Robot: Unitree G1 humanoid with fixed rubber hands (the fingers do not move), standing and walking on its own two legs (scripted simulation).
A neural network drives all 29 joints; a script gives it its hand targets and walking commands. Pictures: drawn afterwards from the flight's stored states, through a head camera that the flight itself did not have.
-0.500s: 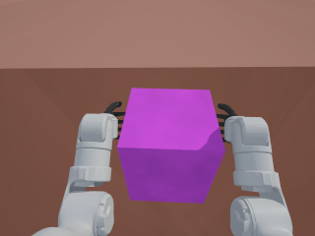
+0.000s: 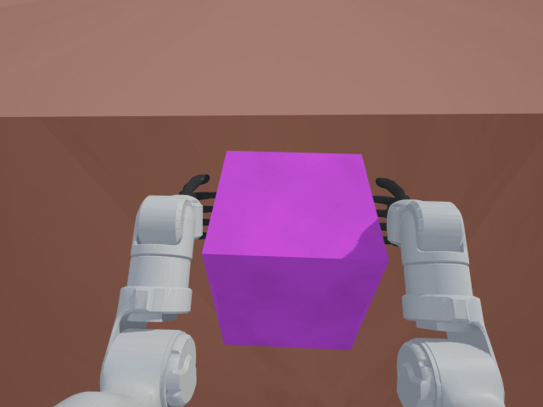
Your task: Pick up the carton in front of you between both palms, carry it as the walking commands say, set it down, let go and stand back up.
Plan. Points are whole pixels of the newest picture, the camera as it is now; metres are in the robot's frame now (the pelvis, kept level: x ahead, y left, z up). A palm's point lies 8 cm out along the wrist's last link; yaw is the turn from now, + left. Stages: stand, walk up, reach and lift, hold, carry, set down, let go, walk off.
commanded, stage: carry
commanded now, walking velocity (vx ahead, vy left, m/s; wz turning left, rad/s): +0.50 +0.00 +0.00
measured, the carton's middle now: (290, 252) +0.34 +0.00 +0.05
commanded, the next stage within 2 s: none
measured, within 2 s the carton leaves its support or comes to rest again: neither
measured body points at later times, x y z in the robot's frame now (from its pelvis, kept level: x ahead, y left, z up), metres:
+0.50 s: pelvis +0.14 +0.00 +0.00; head +0.14 +0.00 +0.45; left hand +0.52 +0.13 +0.16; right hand +0.49 -0.18 +0.15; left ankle +0.02 +0.08 -0.73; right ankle +0.11 -0.11 -0.62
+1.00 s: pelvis +0.45 -0.04 +0.06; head +0.51 -0.02 +0.50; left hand +0.82 +0.18 +0.21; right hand +0.87 -0.12 +0.21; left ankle +0.60 +0.07 -0.62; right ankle +0.37 -0.09 -0.68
